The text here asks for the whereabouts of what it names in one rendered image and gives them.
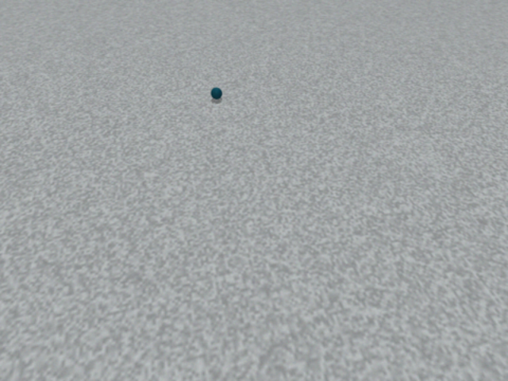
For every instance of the ball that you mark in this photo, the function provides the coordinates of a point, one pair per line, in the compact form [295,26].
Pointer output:
[216,93]

